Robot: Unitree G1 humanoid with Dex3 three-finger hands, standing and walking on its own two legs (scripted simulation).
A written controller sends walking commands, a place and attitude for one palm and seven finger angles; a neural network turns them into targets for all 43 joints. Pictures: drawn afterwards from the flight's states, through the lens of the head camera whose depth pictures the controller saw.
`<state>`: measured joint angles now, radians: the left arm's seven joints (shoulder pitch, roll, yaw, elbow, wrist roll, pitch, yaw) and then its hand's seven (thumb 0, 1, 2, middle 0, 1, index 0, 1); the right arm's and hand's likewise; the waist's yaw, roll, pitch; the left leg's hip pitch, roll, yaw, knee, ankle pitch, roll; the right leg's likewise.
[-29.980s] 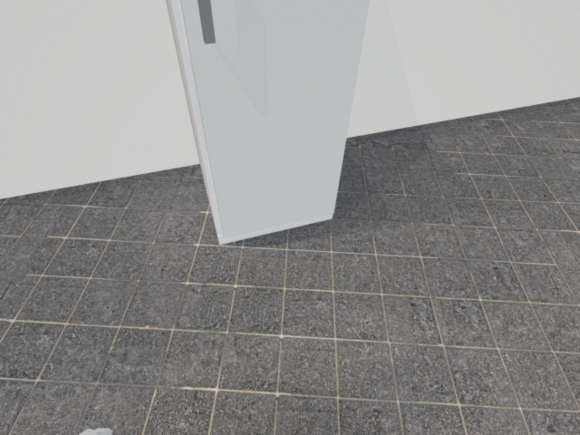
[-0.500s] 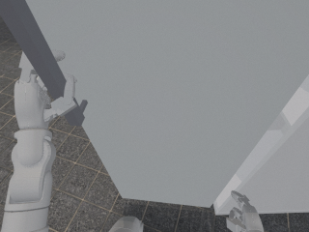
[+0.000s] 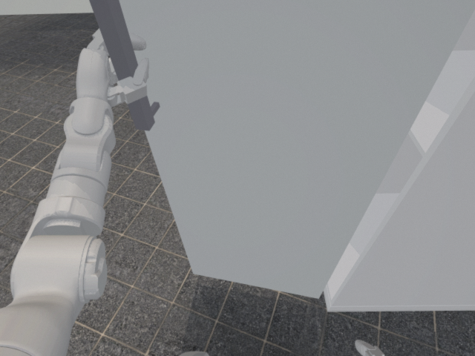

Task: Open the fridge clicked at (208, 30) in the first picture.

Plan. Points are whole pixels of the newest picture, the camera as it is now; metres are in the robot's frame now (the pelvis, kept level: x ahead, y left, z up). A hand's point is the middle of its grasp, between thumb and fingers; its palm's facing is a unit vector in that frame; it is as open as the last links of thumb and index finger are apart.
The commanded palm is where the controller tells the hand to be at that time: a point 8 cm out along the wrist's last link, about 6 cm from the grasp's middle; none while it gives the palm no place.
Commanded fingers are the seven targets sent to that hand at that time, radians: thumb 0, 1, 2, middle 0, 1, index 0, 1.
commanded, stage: stop walking and hold the door back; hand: left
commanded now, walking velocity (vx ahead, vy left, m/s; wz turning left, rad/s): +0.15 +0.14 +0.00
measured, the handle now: (128, 44) +0.49 +0.18 +0.29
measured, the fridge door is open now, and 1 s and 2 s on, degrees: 78 75 75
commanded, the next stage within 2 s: loosen the grip on the handle in 0.52 s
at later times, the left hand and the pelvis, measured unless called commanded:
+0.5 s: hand (141, 82) +0.46 +0.17 +0.24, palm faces +0.10 -0.98 -0.16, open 6.1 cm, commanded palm +0.43 +0.24 +0.22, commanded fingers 0.00 0.90 0.90 -0.45 -1.40 -0.45 -1.40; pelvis +0.01 +0.03 +0.01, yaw -7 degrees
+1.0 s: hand (141, 74) +0.47 +0.17 +0.25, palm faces +0.12 -0.98 -0.17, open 12.4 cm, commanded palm +0.44 +0.23 +0.24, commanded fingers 0.00 -0.55 0.20 -0.32 -1.23 -0.32 -1.23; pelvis +0.02 +0.01 +0.01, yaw -5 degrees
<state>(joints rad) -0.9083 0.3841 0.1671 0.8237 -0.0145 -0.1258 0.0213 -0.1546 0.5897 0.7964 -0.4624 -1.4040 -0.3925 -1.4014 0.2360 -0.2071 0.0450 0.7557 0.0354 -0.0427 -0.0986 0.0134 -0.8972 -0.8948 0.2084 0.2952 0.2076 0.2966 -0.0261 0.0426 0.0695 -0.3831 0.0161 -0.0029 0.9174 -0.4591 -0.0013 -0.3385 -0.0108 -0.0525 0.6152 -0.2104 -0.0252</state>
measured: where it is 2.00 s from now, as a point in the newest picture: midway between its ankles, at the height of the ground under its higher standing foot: outside the picture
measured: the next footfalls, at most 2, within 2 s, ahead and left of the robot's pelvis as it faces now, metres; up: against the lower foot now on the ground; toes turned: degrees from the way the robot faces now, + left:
left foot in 0.20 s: +0.10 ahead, +0.15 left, +0.00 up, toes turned +3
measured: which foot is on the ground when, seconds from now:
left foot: up 0.00-0.18, down 0.20-1.00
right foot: down 0.00-1.00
